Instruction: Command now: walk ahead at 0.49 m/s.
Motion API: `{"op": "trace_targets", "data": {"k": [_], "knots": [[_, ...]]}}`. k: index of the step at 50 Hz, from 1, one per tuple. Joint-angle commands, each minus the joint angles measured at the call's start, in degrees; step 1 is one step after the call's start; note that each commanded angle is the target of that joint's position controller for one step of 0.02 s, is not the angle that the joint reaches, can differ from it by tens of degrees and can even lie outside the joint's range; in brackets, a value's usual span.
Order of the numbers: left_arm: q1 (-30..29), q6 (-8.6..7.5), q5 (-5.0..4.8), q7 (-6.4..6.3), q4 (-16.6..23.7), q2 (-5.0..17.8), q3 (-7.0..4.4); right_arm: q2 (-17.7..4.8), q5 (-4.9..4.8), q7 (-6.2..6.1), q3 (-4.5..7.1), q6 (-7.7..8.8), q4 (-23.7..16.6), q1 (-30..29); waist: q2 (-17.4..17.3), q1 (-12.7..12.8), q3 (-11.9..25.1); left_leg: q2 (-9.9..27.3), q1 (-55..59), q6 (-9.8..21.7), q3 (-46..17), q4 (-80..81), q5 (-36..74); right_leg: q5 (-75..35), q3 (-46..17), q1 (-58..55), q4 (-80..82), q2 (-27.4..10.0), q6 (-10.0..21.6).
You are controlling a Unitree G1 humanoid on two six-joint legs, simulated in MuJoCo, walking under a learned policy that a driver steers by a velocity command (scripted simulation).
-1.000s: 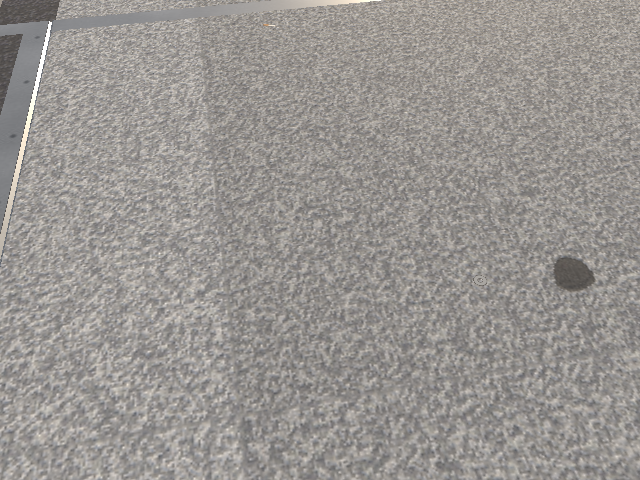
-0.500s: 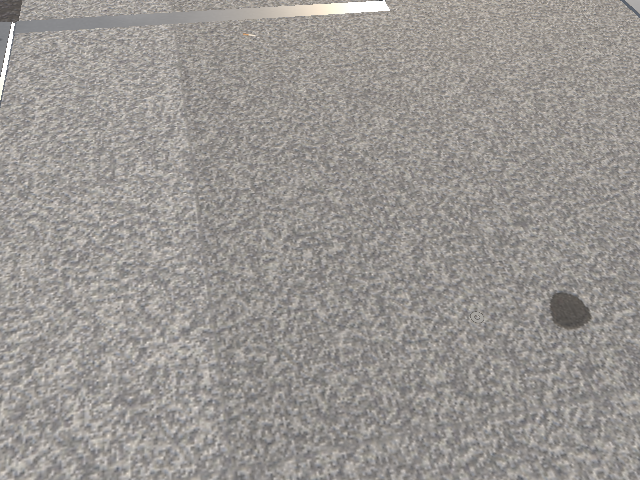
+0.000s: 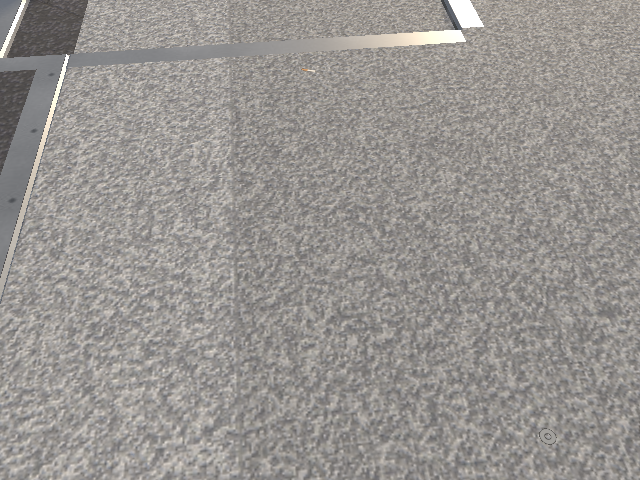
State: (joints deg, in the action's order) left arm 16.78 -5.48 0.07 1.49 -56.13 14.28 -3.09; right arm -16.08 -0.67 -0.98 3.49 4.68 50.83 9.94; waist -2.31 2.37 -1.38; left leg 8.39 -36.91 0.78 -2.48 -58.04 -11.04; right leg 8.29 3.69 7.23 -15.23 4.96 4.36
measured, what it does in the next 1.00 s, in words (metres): walks ahead: left foot, then right foot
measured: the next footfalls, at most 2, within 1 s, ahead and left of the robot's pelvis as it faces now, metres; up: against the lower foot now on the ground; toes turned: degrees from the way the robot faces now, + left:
left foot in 0.26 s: +0.34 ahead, +0.16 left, +0.00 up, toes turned +2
right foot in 0.80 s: +0.65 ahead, -0.08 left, +0.00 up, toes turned +1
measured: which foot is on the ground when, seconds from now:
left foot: up 0.00-0.24, down 0.26-0.82, up 0.84-1.00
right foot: down 0.00-0.28, up 0.30-0.78, down 0.80-1.00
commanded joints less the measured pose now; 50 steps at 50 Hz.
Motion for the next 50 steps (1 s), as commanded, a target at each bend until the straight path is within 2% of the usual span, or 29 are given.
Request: {"op": "trace_targets", "data": {"k": [1,4,9,11,12,13,14,15,16,17,18,19,22,24,26,30,33,35,38,39,40,41,42,43,44,45,46,48,50], "knots": [[-3.42,-0.97,-0.23,-1.13,3.60,8.39,-1.34,-2.36,0.56,0.20,0.34,0.17,-3.06,-0.43,4.45,-2.10,-2.63,1.10,0.00,-1.16,-0.22,10.52,10.77,-6.20,-9.93,5.65,10.75,-15.20,9.21],[0.66,-0.64,-0.86,-1.53,2.30,9.53,-1.43,-1.25,0.13,1.02,-0.42,0.68,-4.80,-7.43,4.15,0.56,-2.84,-1.66,3.44,-1.24,2.42,21.11,17.91,-6.97,-7.05,3.88,10.34,-14.17,7.63],[5.31,0.95,-1.45,-1.78,-0.16,10.39,-1.80,-2.96,-0.45,2.66,-0.55,1.08,-7.90,-13.30,4.62,1.40,-3.35,-3.04,1.21,0.84,1.36,28.13,12.53,-9.38,-8.52,-8.19,5.02,-19.03,6.42],[4.27,1.72,-1.34,-1.91,-0.01,11.27,-2.12,-4.84,-0.52,3.04,0.10,1.32,-7.67,-10.19,6.04,-1.16,-1.20,-4.63,6.41,2.45,2.48,29.34,7.73,-18.37,-8.52,-10.93,0.33,-19.83,5.11],[2.98,2.12,-1.23,-1.92,0.30,11.23,-2.04,-6.48,-0.44,2.98,1.05,1.40,-6.14,-4.43,6.24,-4.62,2.25,-6.50,14.48,3.78,4.24,30.54,6.97,-27.61,-6.82,-10.49,-6.71,-18.12,3.97],[3.11,2.36,-0.71,-1.96,0.80,9.48,-1.33,-9.55,-0.28,2.54,2.58,1.35,-3.11,5.68,5.08,-8.70,8.92,-6.16,28.86,5.80,3.80,29.61,7.75,-29.29,-4.40,-5.57,-18.92,-14.82,2.30],[8.06,1.73,0.06,-1.61,2.37,4.20,0.45,-15.48,1.09,2.18,4.00,1.22,-1.52,14.26,-4.95,-8.59,19.00,8.04,52.13,13.08,-16.12,28.97,4.85,-12.00,-0.95,13.93,-41.08,-8.35,-1.20],[10.00,0.41,-0.46,-1.26,1.45,1.40,1.46,-14.03,0.27,2.45,3.69,0.79,-0.46,16.66,-14.38,-8.29,24.49,14.99,61.01,18.65,-38.22,38.86,-4.84,22.85,-5.13,28.24,-55.03,-0.97,-2.98],[5.53,-0.79,-1.99,-0.97,2.27,8.19,-0.19,-9.76,0.01,2.53,2.15,0.91,-1.06,13.51,-9.30,-8.76,18.33,13.21,56.74,15.86,-34.89,40.86,-9.23,23.08,-10.39,34.41,-60.63,-4.61,-1.60],[0.71,-1.46,-3.01,-0.92,3.74,9.44,-0.48,-7.75,0.32,2.30,1.53,0.98,-2.33,8.71,-6.35,-7.70,11.48,11.26,49.03,13.76,-26.57,41.66,-6.29,18.32,-9.02,36.13,-60.36,-7.58,-0.67],[-1.67,-1.52,-2.50,-1.25,4.00,8.89,-0.53,-6.39,0.74,2.38,1.05,1.13,-2.93,4.59,-2.10,-6.01,6.60,8.98,40.63,12.80,-20.09,43.60,-0.32,13.42,-7.64,34.41,-56.76,-10.20,-0.78],[-1.85,-1.00,-1.67,-1.54,3.87,8.54,-0.95,-4.89,1.14,2.47,0.63,1.45,-3.24,2.27,-1.94,-4.15,4.55,7.15,35.06,11.96,-16.00,45.26,3.94,10.18,-7.92,31.27,-52.88,-12.20,-0.98],[0.13,1.00,-1.03,-1.65,3.16,4.94,-0.62,-4.95,1.09,2.73,0.61,1.93,-2.27,2.24,-2.04,-1.48,2.80,5.22,28.35,12.74,-10.18,49.43,9.93,6.71,-7.36,26.46,-47.94,-13.43,-2.19],[-3.27,1.48,-0.63,-1.79,4.44,5.07,-0.71,-6.26,0.97,2.23,1.00,2.01,-1.32,3.83,-0.83,-1.70,0.93,4.96,28.28,13.11,-7.53,51.03,12.46,2.37,-7.11,29.86,-42.51,-13.76,-3.36],[-7.32,1.42,-0.26,-1.70,5.79,4.96,-0.76,-6.71,0.82,1.59,1.11,1.65,-0.43,5.62,-0.46,-2.62,-0.14,4.18,29.41,12.48,-5.19,51.84,13.11,-3.92,-6.74,32.21,-35.51,-13.60,-4.21],[-15.23,0.81,-0.55,-0.97,7.91,3.58,-0.14,-7.44,0.30,0.82,1.19,1.21,1.21,8.88,-0.83,-4.97,-1.84,2.02,29.56,10.55,-0.57,52.73,11.65,-14.19,-4.25,28.95,-21.94,-11.18,-4.36],[-20.59,0.44,-0.84,-0.34,9.84,3.86,0.06,-7.48,-0.23,0.71,1.31,0.57,3.29,12.84,-0.53,-6.57,-3.50,3.59,33.64,10.56,-1.77,51.04,11.38,-13.89,-4.45,29.26,-17.05,-10.00,-4.03],[-22.36,-0.16,-0.97,0.27,11.06,4.68,-0.04,-7.90,-0.52,0.41,1.61,-0.12,3.93,13.63,-0.87,-6.15,-4.01,5.32,37.37,10.22,-3.52,48.38,12.76,-11.12,-5.58,29.87,-14.26,-9.61,-3.26],[-18.17,-1.05,-1.05,0.63,10.49,7.36,-1.04,-9.24,-0.67,0.03,2.28,-0.94,3.57,11.93,-2.50,-2.72,-1.27,6.38,39.12,8.83,-5.78,42.56,20.00,-5.75,-4.83,21.40,-11.91,-7.71,-1.94],[-12.11,-1.24,-0.97,0.36,8.79,8.97,-2.04,-8.88,-0.61,0.02,2.12,-1.16,3.17,10.76,-2.49,0.66,2.21,4.21,37.68,7.60,-4.51,36.05,27.15,-5.18,-3.42,12.41,-10.51,-6.26,-0.83],[-1.94,-1.37,-0.44,-0.20,6.12,12.09,-3.43,-6.80,-0.04,0.04,1.31,-1.22,2.35,10.55,-1.27,4.68,9.68,0.65,31.04,5.79,-2.37,23.68,25.24,-6.23,-5.53,-3.42,-13.16,-9.01,1.38],[6.43,-1.12,0.63,-0.75,4.87,17.66,-4.85,-1.30,0.63,0.31,-0.29,-0.63,0.65,15.01,9.34,4.66,19.55,-7.02,11.03,1.80,1.98,2.04,5.90,-2.28,-24.19,-26.57,-13.38,-23.36,7.75],[7.77,-0.58,0.07,-0.56,4.22,15.59,-4.20,0.54,-0.52,0.40,-0.95,0.31,1.11,17.73,19.46,3.97,25.27,-11.27,-0.57,0.59,-2.04,-11.11,-23.12,6.83,-43.30,-32.43,-4.67,-30.05,12.36],[3.96,-0.57,-0.32,-0.66,5.03,10.97,-2.80,-5.93,-2.00,0.40,0.79,0.82,0.58,13.72,13.55,4.14,17.15,-7.57,-5.45,1.24,-5.59,-16.53,-21.19,12.16,-38.12,-25.62,-2.53,-27.95,9.60],[-0.33,-0.58,-0.37,-0.87,5.94,8.57,-2.12,-6.94,-2.42,0.24,1.18,0.89,-0.63,9.78,10.82,3.06,10.58,-4.66,-6.73,1.86,-3.87,-16.45,-16.13,11.44,-29.91,-17.67,-1.23,-26.33,7.27],[-4.12,-0.77,-0.14,-0.76,6.10,6.86,-1.59,-6.24,-1.96,-0.06,1.35,0.58,-0.93,8.04,7.71,1.35,6.12,-2.52,-4.53,1.80,-3.18,-13.85,-11.59,7.90,-24.03,-9.54,1.20,-24.19,6.14],[-6.57,-1.08,0.24,-0.70,6.12,5.28,-1.18,-5.50,-1.42,-0.25,1.83,-0.11,-0.84,8.14,8.39,-0.46,3.72,-0.74,-1.69,1.83,-3.61,-11.04,-8.40,4.75,-18.95,-4.09,3.27,-22.24,5.18],[-8.35,-1.36,0.69,-0.70,5.60,5.03,-1.30,-2.63,-1.41,0.02,1.72,-1.67,-1.13,9.52,8.98,-2.54,1.82,0.63,2.22,1.66,-3.31,-9.07,-5.73,0.74,-12.72,1.68,6.42,-20.94,5.16],[-8.01,-1.69,0.77,-1.10,4.93,6.47,-1.83,-1.91,-1.19,0.05,1.81,-2.69,-2.59,7.99,7.25,-3.19,0.32,1.05,0.33,1.16,-3.26,-6.93,-2.35,-3.94,-8.11,2.88,8.11,-20.95,5.96]]}}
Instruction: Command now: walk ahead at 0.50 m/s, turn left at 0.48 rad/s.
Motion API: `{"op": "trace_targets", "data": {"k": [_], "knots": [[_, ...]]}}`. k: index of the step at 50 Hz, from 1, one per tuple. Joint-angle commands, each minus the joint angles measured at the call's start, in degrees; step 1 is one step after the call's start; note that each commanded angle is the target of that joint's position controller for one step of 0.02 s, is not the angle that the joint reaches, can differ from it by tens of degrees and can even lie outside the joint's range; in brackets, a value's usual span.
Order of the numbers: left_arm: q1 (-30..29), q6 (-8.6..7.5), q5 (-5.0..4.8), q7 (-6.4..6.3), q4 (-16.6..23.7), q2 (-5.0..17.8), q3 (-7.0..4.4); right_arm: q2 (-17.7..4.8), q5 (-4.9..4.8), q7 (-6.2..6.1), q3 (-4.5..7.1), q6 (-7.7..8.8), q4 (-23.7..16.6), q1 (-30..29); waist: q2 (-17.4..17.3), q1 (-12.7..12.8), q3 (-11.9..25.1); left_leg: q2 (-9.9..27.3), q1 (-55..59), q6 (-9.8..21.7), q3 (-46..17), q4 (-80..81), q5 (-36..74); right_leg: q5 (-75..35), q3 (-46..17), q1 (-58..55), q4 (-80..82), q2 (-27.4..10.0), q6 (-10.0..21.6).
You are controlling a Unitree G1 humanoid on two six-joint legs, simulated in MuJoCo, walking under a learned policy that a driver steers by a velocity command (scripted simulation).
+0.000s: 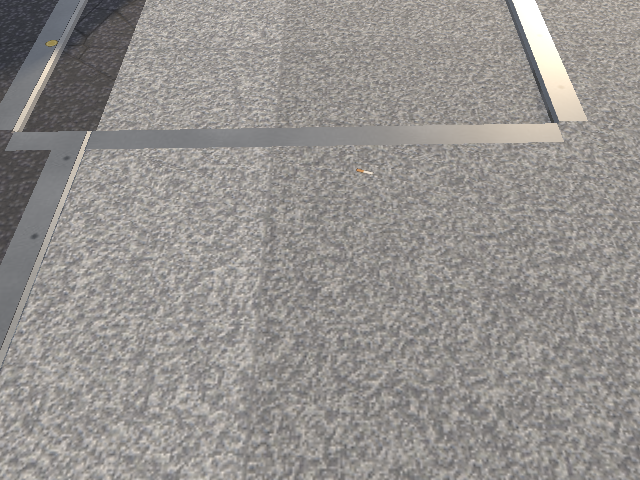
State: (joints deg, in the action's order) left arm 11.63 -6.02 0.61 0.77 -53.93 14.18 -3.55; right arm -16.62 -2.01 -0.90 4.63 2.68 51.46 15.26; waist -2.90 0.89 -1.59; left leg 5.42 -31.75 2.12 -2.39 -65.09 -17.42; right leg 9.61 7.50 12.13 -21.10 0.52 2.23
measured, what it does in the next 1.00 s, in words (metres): walks ahead: left foot, then right foot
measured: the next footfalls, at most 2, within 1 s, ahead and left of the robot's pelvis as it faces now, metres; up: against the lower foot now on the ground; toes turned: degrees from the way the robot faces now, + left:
left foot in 0.34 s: +0.33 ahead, +0.17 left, +0.00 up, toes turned +15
right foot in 0.86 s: +0.69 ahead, +0.07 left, +0.00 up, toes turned +16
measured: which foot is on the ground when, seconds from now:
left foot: up 0.00-0.32, down 0.34-0.86, up 0.88-1.00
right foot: down 0.00-0.32, up 0.34-0.84, down 0.86-1.00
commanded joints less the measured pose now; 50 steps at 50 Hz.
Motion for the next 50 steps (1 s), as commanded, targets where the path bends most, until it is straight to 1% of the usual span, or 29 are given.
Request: {"op": "trace_targets", "data": {"k": [1,6,11,14,15,16,17,18,19,20,21,22,23,25,28,31,33,36,38,40,42,43,44,45,46,47,48,49,50], "knots": [[-2.42,-1.18,0.30,-0.68,2.43,7.11,-1.58,-1.46,0.36,0.01,0.75,-0.93,-3.96,1.53,6.97,-1.69,-0.02,4.06,-6.37,-0.54,-3.61,2.21,6.38,-7.08,-9.96,-2.42,14.38,-16.48,8.32],[-0.34,-0.44,0.09,-1.80,1.97,9.27,-2.17,-0.51,0.77,1.70,0.16,-0.38,-7.08,-6.45,5.21,0.49,-1.93,2.85,-6.50,-0.93,0.12,18.22,19.00,-11.78,-0.75,-5.30,15.11,-14.80,7.12],[4.56,1.41,-1.21,-2.03,0.89,11.39,-2.96,-0.45,0.75,3.57,-0.48,-0.47,-11.63,-14.74,4.60,3.11,-4.36,1.25,-8.55,0.92,4.19,26.82,16.06,-16.72,2.92,-15.06,11.78,-17.56,6.09],[3.44,2.69,-1.95,-2.20,1.52,13.48,-3.64,-2.98,0.73,4.20,0.67,-0.85,-12.97,-12.36,7.19,-0.04,-1.00,-3.16,-1.28,3.82,8.33,27.95,7.79,-39.54,5.35,-18.77,2.25,-18.15,4.28],[2.72,3.20,-2.15,-2.29,1.84,14.11,-3.83,-4.73,0.57,4.18,1.69,-0.99,-12.17,-7.49,7.80,-3.08,2.00,-5.63,5.26,5.25,9.82,28.37,5.62,-47.29,6.15,-18.38,-5.48,-17.61,3.60],[1.59,3.56,-2.39,-2.34,2.26,13.96,-3.66,-7.50,0.37,3.75,3.39,-1.02,-10.02,1.23,6.73,-8.04,6.41,-8.38,17.66,7.30,10.31,32.37,8.85,-47.36,7.56,-14.32,-17.23,-15.54,1.87],[2.38,3.22,-1.13,-2.36,3.24,11.85,-2.84,-12.73,0.28,2.44,5.59,-1.57,-7.76,10.30,0.55,-11.33,11.54,-3.42,34.96,10.44,-0.22,34.48,8.27,-30.61,7.75,-0.47,-34.96,-13.00,-1.05],[6.79,1.51,0.78,-1.58,6.55,2.72,-0.19,-18.40,0.04,2.13,6.06,-1.06,-8.17,7.80,-13.42,-3.46,14.84,10.34,51.13,20.56,-33.08,40.82,-0.41,22.15,1.73,25.15,-53.84,-0.53,-4.35],[1.20,-1.08,-1.71,-0.72,7.61,7.07,-0.62,-14.08,0.90,2.60,4.55,-0.05,-10.05,9.68,-6.58,-7.32,21.08,14.13,54.23,22.53,-45.46,48.92,-5.74,25.05,-11.54,31.72,-59.80,0.51,-3.24],[-3.85,-2.40,-3.74,-0.25,9.22,9.40,-1.28,-10.66,1.39,2.77,3.58,0.85,-9.61,7.78,-3.73,-7.78,13.49,12.79,50.17,19.51,-37.42,49.67,-0.92,19.47,-12.03,36.69,-58.74,-2.24,-1.59],[-4.08,-3.05,-3.04,-0.48,8.88,8.90,-1.08,-8.82,1.08,2.69,3.03,1.34,-10.12,4.30,0.40,-5.39,9.33,10.20,42.19,17.32,-29.78,49.05,4.70,14.34,-12.17,34.51,-53.86,-4.96,-0.65],[-3.53,-2.99,-1.51,-0.88,7.97,9.24,-1.52,-6.97,1.18,2.58,2.45,1.44,-11.08,-0.02,2.26,-2.91,6.60,7.88,34.08,15.66,-24.09,49.33,10.67,11.33,-12.27,30.03,-48.62,-6.76,-0.90],[-2.21,-2.23,-1.06,-0.86,7.58,9.90,-2.00,-5.55,1.77,2.32,1.83,1.52,-12.16,-2.42,1.53,-0.95,5.76,6.39,28.89,14.94,-20.87,50.43,15.23,9.32,-12.77,25.78,-45.63,-7.97,-1.22],[-1.71,-0.67,-0.41,-0.79,7.94,8.88,-2.10,-6.28,1.67,1.79,1.83,1.70,-12.52,-2.62,1.67,0.31,4.83,5.28,23.76,15.19,-18.18,52.18,20.19,7.52,-11.91,22.78,-40.81,-7.81,-2.87],[-6.27,0.26,0.27,-0.98,9.55,6.66,-1.36,-8.00,1.43,0.52,2.18,1.83,-11.75,-0.07,1.27,-0.73,2.55,3.30,20.70,14.33,-12.82,53.58,23.45,-1.64,-10.36,23.90,-29.86,-6.67,-5.31],[-10.25,0.02,-0.33,-0.10,9.91,4.85,-0.34,-6.80,1.56,0.12,1.61,1.82,-10.39,1.83,-1.08,-3.26,1.48,0.60,19.73,11.00,-6.73,54.10,20.33,-15.39,-8.68,20.21,-17.01,-5.46,-5.06],[-13.38,-0.15,-1.02,0.38,10.72,4.80,0.05,-7.17,1.67,0.31,1.53,2.11,-9.04,3.95,-1.79,-5.12,0.10,1.77,20.56,10.24,-6.52,55.09,15.97,-20.48,-7.95,19.26,-13.32,-4.96,-4.10],[-16.37,-0.36,-1.54,1.07,12.12,6.16,0.10,-7.49,1.79,0.48,1.52,2.13,-7.08,6.09,-1.27,-6.40,-1.97,5.26,28.81,10.00,-6.93,53.99,17.09,-17.78,-8.41,24.52,-10.36,-5.00,-1.81],[-17.49,-0.68,-1.65,1.97,13.13,6.50,0.21,-7.93,1.87,0.26,1.69,1.64,-6.02,6.98,-0.95,-6.42,-2.62,7.54,34.91,9.48,-6.46,51.94,21.99,-12.74,-8.25,28.07,-9.31,-4.57,0.04],[-15.66,-0.81,-1.78,2.79,13.20,6.99,0.12,-8.52,1.84,-0.13,1.86,1.07,-5.79,6.09,-1.59,-4.93,-1.56,8.38,38.13,8.18,-4.59,48.86,31.66,-7.63,-7.38,26.21,-8.63,-3.27,1.87],[-7.74,-0.49,-1.63,2.77,11.34,9.48,-1.22,-9.56,2.11,-0.51,1.99,0.48,-6.41,3.89,-2.77,-0.48,4.33,6.69,38.24,6.36,-1.18,39.37,52.71,-4.74,-4.06,13.94,-8.76,1.03,4.08],[0.37,-0.22,-1.38,2.44,9.22,11.58,-2.44,-9.18,2.19,-0.76,1.63,0.13,-7.02,2.80,-1.26,3.67,9.12,4.12,34.63,4.48,1.60,28.76,56.18,-7.44,-4.15,2.37,-7.90,2.15,5.79],[9.01,0.20,-1.13,1.92,8.19,15.19,-3.38,-7.55,3.26,-1.17,0.75,0.26,-8.43,3.66,5.42,6.11,15.65,1.27,22.39,2.13,3.89,11.39,38.99,-9.56,-18.34,-13.60,-8.48,-7.32,9.63],[11.26,0.28,-1.57,2.31,7.49,17.73,-3.92,-1.22,3.34,-0.03,-1.01,1.67,-9.17,10.64,20.30,1.46,20.54,-10.50,-1.98,-2.25,1.74,-7.55,-9.68,1.86,-48.15,-32.15,-1.95,-18.90,20.22],[11.22,0.48,-2.63,2.25,7.66,12.67,-2.72,-5.62,1.95,0.62,-0.72,3.30,-9.21,6.46,13.89,4.71,19.68,-8.34,-9.48,-1.38,-5.46,-12.51,-13.62,11.64,-52.28,-34.28,3.10,-18.34,18.49],[7.95,0.66,-2.21,1.78,8.77,11.08,-2.31,-7.60,0.32,1.15,-0.25,4.48,-11.23,0.45,10.44,5.16,11.84,-5.72,-13.25,-0.67,-5.20,-11.69,-8.73,10.25,-44.90,-27.98,4.22,-16.90,16.28],[5.09,0.77,-1.60,1.51,9.84,10.79,-2.17,-7.25,0.75,0.98,-0.48,5.20,-12.03,-2.78,4.26,3.95,7.93,-3.53,-11.75,-0.38,-4.33,-8.10,-4.84,4.94,-39.61,-20.31,4.88,-14.91,14.98],[2.88,0.84,-1.33,1.34,10.53,9.76,-1.81,-7.29,2.08,0.70,-0.12,5.42,-12.46,-4.36,1.73,2.23,4.78,-2.13,-9.58,-0.87,-3.78,-3.39,-2.70,-1.61,-35.77,-13.59,5.79,-13.19,14.60],[1.93,0.80,-0.75,1.06,11.15,9.19,-1.44,-7.16,2.71,0.59,0.13,5.12,-12.82,-3.66,3.05,0.35,4.65,-1.17,-6.02,-1.31,-3.98,-0.79,-1.49,-6.45,-33.57,-9.63,6.79,-11.83,14.65]]}}
Over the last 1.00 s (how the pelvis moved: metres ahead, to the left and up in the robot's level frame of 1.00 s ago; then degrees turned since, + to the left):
0.57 0.01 0.00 8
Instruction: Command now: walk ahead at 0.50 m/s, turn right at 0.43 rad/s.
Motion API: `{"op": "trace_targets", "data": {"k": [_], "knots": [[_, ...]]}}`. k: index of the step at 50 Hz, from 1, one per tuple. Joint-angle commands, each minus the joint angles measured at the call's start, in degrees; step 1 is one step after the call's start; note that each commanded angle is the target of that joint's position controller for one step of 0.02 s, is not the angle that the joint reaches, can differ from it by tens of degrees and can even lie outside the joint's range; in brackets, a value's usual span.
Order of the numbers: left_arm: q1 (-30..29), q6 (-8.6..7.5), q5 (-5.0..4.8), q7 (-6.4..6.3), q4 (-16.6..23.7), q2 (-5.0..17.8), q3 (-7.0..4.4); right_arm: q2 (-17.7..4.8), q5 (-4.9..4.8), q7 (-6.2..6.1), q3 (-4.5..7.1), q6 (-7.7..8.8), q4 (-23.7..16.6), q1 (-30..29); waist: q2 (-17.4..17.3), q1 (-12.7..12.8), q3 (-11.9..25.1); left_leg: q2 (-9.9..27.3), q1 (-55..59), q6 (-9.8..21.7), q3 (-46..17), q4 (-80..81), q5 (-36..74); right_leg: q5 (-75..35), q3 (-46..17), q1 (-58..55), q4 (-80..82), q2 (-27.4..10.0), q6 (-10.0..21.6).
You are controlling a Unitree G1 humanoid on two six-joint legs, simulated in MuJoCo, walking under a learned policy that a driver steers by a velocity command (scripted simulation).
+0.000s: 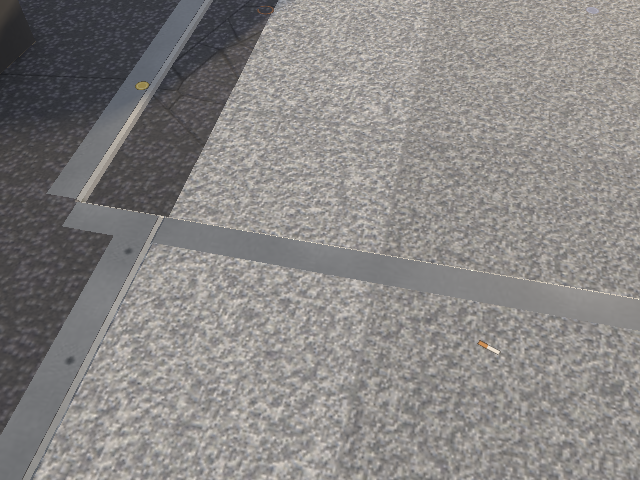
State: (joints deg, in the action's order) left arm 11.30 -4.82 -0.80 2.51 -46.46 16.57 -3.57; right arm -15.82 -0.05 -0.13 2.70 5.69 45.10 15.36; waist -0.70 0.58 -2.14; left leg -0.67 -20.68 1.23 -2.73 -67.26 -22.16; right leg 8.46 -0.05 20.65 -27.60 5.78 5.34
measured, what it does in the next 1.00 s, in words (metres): walks ahead, turning right: left foot, then right foot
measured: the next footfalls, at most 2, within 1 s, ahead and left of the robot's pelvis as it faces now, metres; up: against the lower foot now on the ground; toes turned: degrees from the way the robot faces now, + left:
left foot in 0.36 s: +0.39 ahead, +0.11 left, +0.00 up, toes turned -17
right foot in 0.84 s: +0.55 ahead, -0.23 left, +0.00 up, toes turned -24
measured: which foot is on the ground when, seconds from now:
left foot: up 0.00-0.34, down 0.36-0.86, up 0.88-1.00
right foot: down 0.00-0.36, up 0.38-0.82, down 0.84-1.00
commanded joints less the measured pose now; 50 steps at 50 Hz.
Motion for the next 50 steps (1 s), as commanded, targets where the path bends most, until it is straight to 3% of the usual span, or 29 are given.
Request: {"op": "trace_targets", "data": {"k": [1,4,6,9,13,15,16,17,18,19,20,21,22,23,24,26,29,34,38,40,41,42,43,44,45,46,47,48,50], "knots": [[1.87,-0.29,0.57,-0.83,4.10,6.76,-1.43,-7.41,0.98,-0.26,2.08,1.65,-6.69,-2.87,2.27,-0.36,4.93,5.22,-15.69,-1.15,-3.35,3.88,3.29,-8.02,-24.70,-16.06,14.15,-16.25,11.88],[3.07,-0.09,-0.03,-1.85,4.44,8.36,-1.95,-5.62,1.09,-0.68,1.64,0.31,-7.63,-4.00,3.11,-0.84,3.36,5.38,-15.32,-3.63,-1.34,12.69,6.14,-12.66,-20.03,-10.39,15.74,-14.74,11.85],[4.39,0.27,-0.37,-2.56,4.39,9.53,-2.41,-4.54,1.13,-0.78,1.18,0.16,-8.89,-8.21,3.30,0.47,2.36,4.44,-14.12,-4.72,-0.78,21.01,14.58,-12.28,-17.16,-7.70,15.95,-12.50,10.03],[7.14,1.23,-0.78,-3.20,3.97,9.36,-2.51,-3.27,0.64,-0.23,0.68,0.73,-10.31,-13.97,4.66,2.95,2.33,1.51,-8.56,-5.14,-0.02,32.37,25.66,-10.10,-15.04,-5.23,14.45,-9.76,7.19],[10.62,2.32,-1.06,-3.56,3.39,8.69,-2.46,-4.92,-0.32,0.69,1.19,1.54,-11.87,-18.06,5.59,3.98,2.38,-0.21,-6.57,-4.32,-1.73,39.18,24.78,-5.66,-20.76,-10.60,9.75,-11.68,6.05],[10.06,2.65,-0.79,-3.74,3.82,8.92,-2.68,-6.41,-0.52,0.95,1.83,2.10,-11.73,-16.72,7.04,2.55,2.53,-0.17,-4.56,-2.85,-2.36,41.03,20.25,-6.20,-24.18,-13.63,6.32,-13.05,5.24],[9.07,2.78,-0.72,-3.73,4.23,8.69,-2.68,-7.15,-0.55,0.86,2.27,2.38,-11.01,-13.72,7.80,0.67,3.31,-0.10,-0.52,-1.60,-1.77,42.65,19.43,-7.89,-24.72,-13.62,3.94,-12.76,4.49],[8.16,2.71,-0.49,-3.57,4.89,7.33,-2.22,-8.68,-0.11,0.50,3.08,2.63,-9.84,-8.41,7.47,-2.19,6.51,1.16,8.13,0.38,-1.75,44.18,19.97,-10.72,-23.23,-12.01,-1.54,-10.37,2.90],[7.39,2.39,0.27,-3.25,6.19,4.32,-1.09,-11.53,0.93,-0.03,3.94,2.76,-9.15,-0.03,3.49,-6.13,14.07,9.60,22.46,4.25,-8.92,41.99,17.81,-6.19,-19.15,-5.75,-15.42,-7.34,0.93],[15.48,1.73,-0.70,-3.22,7.58,0.14,0.22,-16.23,1.62,-0.12,5.13,1.91,-7.44,6.06,-13.02,-3.79,22.24,23.13,42.64,13.81,-32.48,43.96,10.69,19.28,-10.76,13.81,-34.14,1.11,-3.05],[16.20,1.52,-1.49,-3.25,7.14,4.97,-0.22,-12.43,0.09,0.26,4.53,1.38,-6.92,6.69,-15.07,-4.18,21.06,26.20,42.28,15.02,-43.33,47.71,-2.49,25.62,-10.30,22.90,-43.38,-3.22,-3.86],[10.61,1.80,-1.43,-3.23,7.26,9.05,-1.38,-8.14,-0.04,0.10,3.38,1.07,-7.73,3.88,-8.00,-5.72,12.71,23.04,35.12,12.15,-34.86,49.12,-4.69,20.40,-10.37,25.28,-46.30,-5.69,-4.34],[6.76,2.16,-0.84,-3.27,8.07,9.10,-1.60,-6.85,0.40,0.05,2.80,0.64,-7.93,1.02,-3.89,-5.15,7.60,20.20,27.81,10.04,-26.44,50.00,1.17,15.94,-8.23,24.17,-45.80,-7.57,-4.79],[4.65,2.24,-0.28,-3.12,8.91,8.39,-1.75,-5.75,0.60,0.13,2.35,0.40,-7.48,-0.99,-3.20,-4.03,3.82,17.79,21.77,9.36,-20.91,51.61,7.16,13.09,-7.76,23.14,-43.30,-8.96,-5.09],[4.48,2.49,-0.41,-2.77,9.28,7.49,-1.91,-4.92,0.92,0.12,1.98,0.43,-7.13,-2.09,-4.62,-2.66,2.28,15.98,17.74,8.67,-16.45,53.20,10.92,11.30,-7.50,20.98,-41.41,-10.49,-5.13],[5.30,2.94,-0.82,-2.39,9.56,4.43,-1.31,-4.83,0.67,0.51,2.01,0.86,-6.01,-1.90,-5.78,-1.50,1.75,14.30,13.56,9.38,-11.74,55.97,14.25,10.10,-6.22,18.12,-38.36,-11.05,-5.22],[2.46,2.91,-0.12,-2.22,10.73,2.46,-0.49,-7.12,0.27,0.85,2.76,1.39,-4.09,-0.95,-4.04,-1.22,1.08,14.97,12.96,11.47,-7.53,58.46,20.07,5.92,-6.05,19.09,-30.13,-11.38,-5.76],[-6.17,1.44,0.12,-0.79,12.29,1.48,0.65,-9.59,-0.88,0.76,3.14,0.46,-1.66,0.85,-2.70,-3.65,0.21,12.76,13.53,9.84,0.32,58.59,25.02,-7.47,-1.58,14.25,-12.43,-10.64,-5.22],[-11.76,1.03,-0.40,-0.12,14.64,2.69,0.49,-11.28,-1.68,0.71,3.41,-0.77,1.18,5.28,-3.83,-4.81,-0.90,15.50,19.12,8.79,-0.04,56.45,26.90,-4.78,-0.09,12.95,-6.02,-9.11,-3.54],[-10.06,0.92,-0.20,-0.03,14.65,4.15,-0.17,-12.17,-1.97,0.46,3.56,-1.50,2.03,5.23,-4.79,-2.67,0.28,16.19,21.53,7.57,0.57,52.39,35.27,-1.48,1.25,8.33,-3.14,-7.49,-1.72],[-5.10,0.90,0.13,-0.20,13.30,5.46,-1.03,-12.29,-2.20,0.25,3.44,-1.81,2.23,4.40,-4.66,0.68,3.25,14.80,20.88,6.29,2.73,46.39,43.90,-2.82,2.87,0.21,-0.52,-5.79,-0.38],[3.09,1.08,0.37,-0.68,10.71,8.18,-2.52,-10.95,-1.93,0.03,2.82,-1.88,2.39,4.95,-3.74,4.41,8.48,12.12,16.95,4.58,5.27,36.32,47.06,-4.30,3.06,-12.53,-0.23,-5.09,1.26],[13.55,1.53,0.84,-1.57,9.00,12.89,-3.91,-7.84,-0.12,-0.14,1.36,-1.54,0.72,4.85,3.35,8.25,16.80,9.08,4.38,1.94,7.64,17.80,29.94,-7.72,-10.28,-29.90,-2.36,-16.60,5.19],[13.91,1.69,0.92,-1.49,8.69,16.62,-4.07,-1.95,0.02,0.29,-0.48,-0.35,-0.50,10.92,16.89,3.64,22.78,-0.77,-15.85,-1.01,4.16,-0.06,-10.16,3.11,-37.50,-43.02,5.07,-28.48,14.10],[14.13,1.56,0.28,-1.31,8.78,11.44,-2.86,-8.03,-1.29,0.70,0.95,0.53,0.20,7.18,10.58,6.34,21.11,1.83,-22.09,-0.58,-2.64,-6.37,-11.64,9.75,-39.72,-41.20,8.37,-27.62,13.32],[10.84,1.29,0.17,-1.25,8.76,9.54,-2.08,-9.58,-2.39,0.95,1.47,0.97,-1.53,2.53,9.09,5.61,12.94,4.31,-25.74,0.02,-1.41,-6.61,-6.76,7.40,-31.13,-34.75,9.24,-25.50,11.17],[7.50,1.13,0.31,-1.14,8.92,8.11,-1.61,-8.93,-1.85,0.67,1.31,1.03,-1.71,0.22,5.53,3.96,8.86,6.51,-24.16,0.03,-0.37,-3.88,-1.67,2.41,-24.94,-27.41,10.37,-22.80,9.81],[4.52,0.97,0.82,-0.98,9.08,6.48,-1.22,-8.47,-1.08,0.54,1.48,0.69,-1.52,-0.20,4.93,2.05,6.08,7.96,-21.71,-0.34,-0.43,-0.84,1.65,-1.82,-20.34,-21.15,12.16,-21.21,9.07],[2.13,0.15,1.37,-0.87,8.83,4.73,-0.94,-6.56,-1.37,0.74,1.35,-0.94,-0.35,2.59,6.09,-0.90,5.07,9.41,-15.76,-0.95,-1.33,1.50,5.27,-5.38,-14.96,-14.14,16.09,-19.82,8.75]]}}
Over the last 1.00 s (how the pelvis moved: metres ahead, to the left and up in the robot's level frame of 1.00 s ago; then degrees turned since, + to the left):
0.58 0.11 -0.01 13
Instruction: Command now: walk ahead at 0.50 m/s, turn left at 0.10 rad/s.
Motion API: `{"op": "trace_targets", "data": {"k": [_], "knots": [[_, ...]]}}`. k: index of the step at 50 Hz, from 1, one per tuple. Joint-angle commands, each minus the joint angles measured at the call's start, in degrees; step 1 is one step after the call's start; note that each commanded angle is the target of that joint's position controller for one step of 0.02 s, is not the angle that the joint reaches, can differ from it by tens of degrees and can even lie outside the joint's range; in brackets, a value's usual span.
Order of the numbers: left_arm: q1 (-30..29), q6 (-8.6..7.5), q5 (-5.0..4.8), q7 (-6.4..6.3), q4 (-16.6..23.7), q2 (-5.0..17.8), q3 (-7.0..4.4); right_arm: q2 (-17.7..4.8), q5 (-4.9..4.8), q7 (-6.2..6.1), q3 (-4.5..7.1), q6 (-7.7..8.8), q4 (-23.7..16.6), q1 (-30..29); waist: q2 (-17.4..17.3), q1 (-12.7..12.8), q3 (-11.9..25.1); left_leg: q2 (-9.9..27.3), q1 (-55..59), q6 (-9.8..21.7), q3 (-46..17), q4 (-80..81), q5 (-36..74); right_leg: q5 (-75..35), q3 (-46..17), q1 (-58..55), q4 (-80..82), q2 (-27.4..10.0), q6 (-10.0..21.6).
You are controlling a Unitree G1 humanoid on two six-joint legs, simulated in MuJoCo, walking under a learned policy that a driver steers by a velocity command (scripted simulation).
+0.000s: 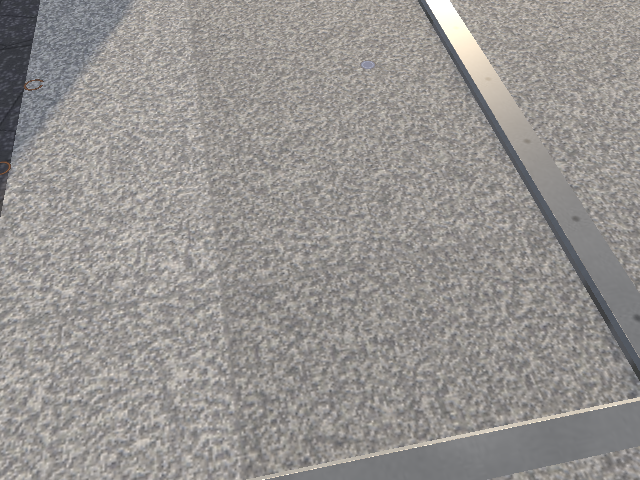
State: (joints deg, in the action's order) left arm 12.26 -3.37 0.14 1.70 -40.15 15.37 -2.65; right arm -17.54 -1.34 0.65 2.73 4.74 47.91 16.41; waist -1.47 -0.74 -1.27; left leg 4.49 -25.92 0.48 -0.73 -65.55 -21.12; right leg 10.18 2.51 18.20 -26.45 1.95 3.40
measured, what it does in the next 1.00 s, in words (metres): goes down, turning left: left foot, then right foot 0.03 m lower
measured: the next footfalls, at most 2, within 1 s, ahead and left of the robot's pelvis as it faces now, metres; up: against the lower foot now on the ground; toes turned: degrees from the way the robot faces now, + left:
left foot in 0.38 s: +0.36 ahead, +0.18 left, +0.00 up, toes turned +14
right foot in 0.92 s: +0.71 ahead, +0.06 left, -0.03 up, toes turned +23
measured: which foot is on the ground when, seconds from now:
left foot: up 0.00-0.36, down 0.38-0.92, up 0.94-1.00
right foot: down 0.00-0.40, up 0.42-0.90, down 0.92-1.00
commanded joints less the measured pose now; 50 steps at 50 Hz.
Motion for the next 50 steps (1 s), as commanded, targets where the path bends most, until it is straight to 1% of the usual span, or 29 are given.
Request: {"op": "trace_targets", "data": {"k": [1,4,9,12,14,15,17,18,19,20,21,22,23,24,25,26,29,32,34,36,38,41,44,45,46,47,48,49,50], "knots": [[1.07,-1.91,0.30,-0.07,1.87,6.16,-2.04,-3.70,-0.12,-0.13,1.12,-0.78,-2.94,1.90,6.36,-0.16,3.52,4.29,-9.97,-0.67,-3.48,0.77,5.27,-8.59,-15.22,-9.85,16.46,-16.09,10.96],[2.16,-2.85,0.83,-0.69,-0.24,7.34,-2.65,-2.90,0.08,-0.51,1.06,-1.82,-4.25,-2.01,4.78,0.28,0.37,3.69,-13.70,-1.77,-5.67,6.84,12.78,-10.81,-8.94,-8.79,19.27,-16.03,10.38],[3.57,-2.80,0.42,-1.59,-2.35,8.65,-2.99,-1.39,0.27,0.87,0.45,-1.28,-6.38,-9.52,4.03,3.00,-1.95,1.72,-12.21,-0.87,-2.64,22.57,27.08,-12.62,0.56,-10.99,20.54,-14.56,7.08],[6.47,-2.08,-0.16,-1.92,-4.33,9.68,-3.44,-0.92,0.20,1.88,0.14,-1.13,-9.03,-14.54,3.22,5.01,-3.65,1.07,-13.71,0.52,-1.13,28.44,26.91,-13.71,2.86,-16.67,19.45,-16.25,6.21],[7.40,-1.24,-0.62,-2.04,-5.29,10.28,-3.81,-1.34,0.20,2.55,0.26,-1.12,-10.61,-16.10,3.58,5.21,-3.85,0.39,-14.30,1.72,0.27,30.39,22.90,-17.05,4.06,-20.91,16.93,-17.41,5.48],[7.36,-0.75,-0.88,-2.18,-5.55,10.66,-4.01,-1.72,0.22,2.89,0.42,-1.15,-11.36,-16.39,4.02,4.85,-3.73,-0.19,-14.18,2.53,1.27,30.90,19.82,-21.10,4.56,-22.84,14.96,-18.00,4.95],[6.14,0.20,-1.05,-2.78,-5.28,12.25,-4.49,-3.44,0.29,3.24,1.34,-1.38,-11.98,-13.64,6.01,2.43,-0.68,-3.45,-8.44,4.70,4.84,30.83,13.27,-39.89,6.23,-25.03,7.30,-18.12,3.41],[5.43,0.79,-1.00,-3.16,-5.02,12.76,-4.60,-5.27,0.29,3.12,2.44,-1.55,-11.06,-8.22,6.47,-0.80,2.90,-5.98,-1.01,6.13,6.53,31.24,11.60,-48.12,7.49,-24.41,-0.91,-17.21,2.30],[5.16,1.11,-0.93,-3.61,-4.58,12.06,-4.18,-8.56,0.11,2.48,4.32,-1.66,-8.82,0.96,4.92,-5.54,7.95,-8.13,12.80,8.32,5.99,33.99,14.44,-47.21,9.23,-18.94,-13.47,-14.69,0.31],[7.24,0.53,0.75,-3.85,-3.21,9.11,-2.88,-14.41,-0.06,1.24,6.12,-2.20,-7.73,8.71,-3.91,-7.34,14.25,2.52,30.33,12.76,-10.66,34.13,16.45,-24.80,9.58,-3.98,-31.96,-11.53,-2.22],[11.05,-1.36,1.23,-2.78,-0.55,2.70,-0.73,-16.97,-0.76,1.37,6.12,-1.72,-9.40,5.50,-15.60,-1.49,20.95,14.15,47.53,24.78,-43.96,43.58,3.95,22.13,1.04,19.74,-51.25,1.99,-5.56],[5.45,-3.53,-0.94,-1.68,-0.24,8.71,-1.91,-11.74,-0.25,1.55,4.59,-1.43,-10.02,6.87,-7.79,-5.69,22.36,13.92,48.64,22.21,-44.51,48.04,1.12,21.65,-9.09,25.84,-53.53,-1.18,-3.84],[0.47,-4.54,-2.60,-1.22,1.43,9.90,-2.13,-9.18,0.23,1.39,3.94,-1.05,-9.89,5.48,-5.24,-5.96,14.98,11.81,42.74,19.66,-35.46,47.92,5.62,17.21,-8.47,27.81,-51.47,-3.43,-2.55],[-0.61,-4.91,-1.78,-1.55,1.60,8.70,-1.84,-8.66,0.36,1.37,3.73,-0.80,-10.14,2.33,0.62,-3.32,9.47,9.42,33.92,17.97,-28.95,47.90,13.09,13.26,-8.02,26.11,-46.19,-5.86,-2.38],[-0.87,-4.65,-0.17,-1.99,1.16,9.32,-2.34,-6.61,0.50,1.12,3.18,-0.81,-10.78,-0.72,1.18,-1.50,7.30,7.65,27.52,16.99,-24.27,48.36,19.25,11.03,-7.88,22.63,-41.19,-7.65,-2.81],[0.06,-4.00,0.24,-1.94,1.16,9.25,-2.54,-6.18,1.12,0.88,2.88,-0.91,-11.78,-2.45,-0.21,0.25,6.07,6.42,22.54,16.96,-22.40,49.53,22.94,9.62,-8.04,19.02,-39.31,-8.33,-3.25],[1.38,-2.13,0.47,-1.95,0.78,7.28,-2.27,-6.40,0.86,0.29,2.94,-0.61,-11.75,-3.24,-0.32,1.81,4.32,5.17,15.41,17.43,-17.62,52.37,27.84,6.49,-6.44,16.24,-31.34,-8.55,-5.55],[-2.64,-1.98,0.71,-1.63,1.28,5.19,-1.34,-7.68,0.95,-0.59,3.23,-0.55,-10.34,-1.60,-1.42,0.12,3.29,2.96,13.08,15.43,-12.01,52.83,30.23,-6.93,-5.54,15.12,-21.72,-8.28,-6.84],[-5.93,-2.69,0.26,-1.09,1.73,5.93,-1.51,-7.27,0.63,-1.03,3.02,-0.40,-9.21,0.11,-1.74,-1.47,2.48,1.97,14.42,13.65,-10.71,52.06,25.93,-16.52,-6.29,15.85,-14.93,-7.89,-6.41],[-10.85,-3.33,0.07,-0.47,2.85,4.68,-0.89,-7.28,0.13,-1.19,2.93,-0.54,-8.07,1.77,-1.72,-3.63,0.18,1.11,11.87,12.31,-9.86,52.29,18.06,-23.69,-4.99,12.23,-6.43,-6.13,-5.78],[-13.24,-3.67,-0.38,0.28,3.56,5.12,-0.99,-7.58,0.18,-1.21,3.02,-0.65,-6.91,3.56,-1.95,-4.78,-0.87,2.43,13.72,12.25,-11.48,49.68,14.48,-24.64,-5.53,12.32,-3.03,-5.73,-4.96],[-14.83,-3.85,-0.48,1.31,4.50,5.97,-1.12,-7.78,0.29,-1.50,3.22,-1.17,-5.78,5.93,-2.27,-5.21,-1.31,5.21,20.03,12.00,-15.10,43.42,15.66,-18.47,-6.71,15.54,-0.50,-5.54,-3.12],[-11.80,-3.93,-0.63,1.34,4.11,6.76,-1.35,-8.37,0.44,-1.68,3.59,-1.94,-5.45,6.05,-3.46,-3.14,-1.08,6.62,23.34,10.60,-17.51,37.92,24.91,-7.82,-5.68,13.06,0.22,-4.78,-1.07],[-6.75,-4.12,-0.48,1.06,2.55,7.82,-2.06,-8.12,0.39,-1.51,3.39,-2.12,-5.63,4.93,-2.54,-0.20,1.64,4.46,22.73,9.41,-15.95,32.08,31.33,-8.44,-4.03,5.75,2.39,-3.58,0.33],[1.19,-4.35,0.07,0.80,0.51,10.03,-3.02,-6.35,0.51,-1.16,2.61,-2.09,-6.02,4.68,-0.88,3.44,8.12,1.19,18.47,7.79,-13.03,22.16,33.14,-11.23,-4.45,-7.95,-0.15,-5.13,2.36],[10.47,-4.24,0.82,0.44,-0.61,13.55,-3.62,-2.81,1.62,-0.99,1.22,-1.69,-6.81,7.55,7.03,5.61,17.79,-3.22,6.76,5.15,-9.13,4.23,16.06,-15.10,-16.16,-26.39,-4.88,-15.57,6.87],[14.45,-3.48,-0.34,0.63,-3.01,16.29,-4.50,0.05,0.31,-0.59,0.17,-0.50,-6.11,16.18,21.27,3.34,23.08,-11.14,-13.38,0.80,-6.19,-12.19,-15.21,-6.41,-40.83,-42.51,0.59,-26.07,16.56],[15.91,-2.82,-2.13,0.59,-3.63,12.30,-3.75,-4.87,-0.90,-0.94,0.89,0.02,-6.82,10.72,13.62,6.51,19.29,-7.41,-22.00,0.62,-8.67,-14.78,-12.46,9.75,-45.13,-41.91,6.08,-25.24,15.24],[11.46,-2.46,-1.48,0.07,-2.56,9.47,-2.79,-7.67,-1.01,-1.13,1.52,0.28,-8.96,1.76,7.80,7.58,10.50,-4.48,-24.13,0.98,-6.54,-13.40,-6.68,9.35,-37.67,-33.84,8.10,-22.76,12.11]]}}
Over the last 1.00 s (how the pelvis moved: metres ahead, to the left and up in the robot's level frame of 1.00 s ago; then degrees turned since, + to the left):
0.51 -0.11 0.01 -23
